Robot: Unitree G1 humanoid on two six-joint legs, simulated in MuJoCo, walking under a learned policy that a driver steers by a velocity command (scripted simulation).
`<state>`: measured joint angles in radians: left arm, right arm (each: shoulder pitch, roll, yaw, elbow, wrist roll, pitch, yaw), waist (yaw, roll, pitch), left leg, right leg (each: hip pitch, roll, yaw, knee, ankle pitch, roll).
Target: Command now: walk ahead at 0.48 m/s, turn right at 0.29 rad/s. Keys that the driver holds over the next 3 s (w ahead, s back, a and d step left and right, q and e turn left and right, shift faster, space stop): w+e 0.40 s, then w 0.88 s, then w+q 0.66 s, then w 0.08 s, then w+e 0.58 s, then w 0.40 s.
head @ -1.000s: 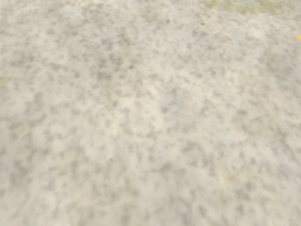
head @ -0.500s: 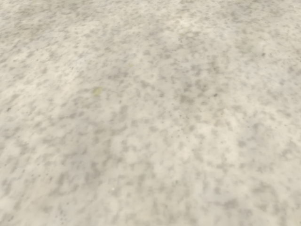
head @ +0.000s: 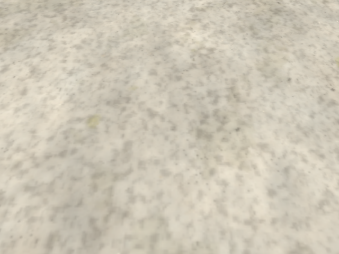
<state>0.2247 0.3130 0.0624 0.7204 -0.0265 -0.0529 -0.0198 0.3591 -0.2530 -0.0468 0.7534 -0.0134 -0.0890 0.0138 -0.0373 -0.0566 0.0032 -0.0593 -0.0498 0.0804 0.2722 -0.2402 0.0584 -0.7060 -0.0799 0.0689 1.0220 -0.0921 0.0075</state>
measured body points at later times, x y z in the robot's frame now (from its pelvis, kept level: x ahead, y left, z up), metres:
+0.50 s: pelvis +0.29 -0.05 +0.00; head +0.32 -0.06 +0.45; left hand +0.45 +0.20 -0.11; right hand +0.40 -0.35 -0.09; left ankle +0.41 +0.11 -0.67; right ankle +0.28 -0.11 -0.75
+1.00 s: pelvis +0.58 -0.06 +0.00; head +0.61 -0.05 +0.45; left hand +0.81 +0.14 -0.10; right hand +0.54 -0.33 -0.11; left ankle +0.60 +0.03 -0.75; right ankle +0.60 -0.24 -0.68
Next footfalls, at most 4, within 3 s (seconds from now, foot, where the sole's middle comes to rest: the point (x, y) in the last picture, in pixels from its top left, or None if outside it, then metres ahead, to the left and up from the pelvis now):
0.26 right None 0.32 -0.12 -0.78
0.74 left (158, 220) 0.64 0.02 -0.78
1.26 right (228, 178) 0.84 -0.30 -0.78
1.80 left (187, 123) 1.17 -0.14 -0.78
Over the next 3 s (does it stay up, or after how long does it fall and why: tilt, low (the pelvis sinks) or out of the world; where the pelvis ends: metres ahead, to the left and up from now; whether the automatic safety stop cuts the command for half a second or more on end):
stays up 1.69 -0.28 -0.01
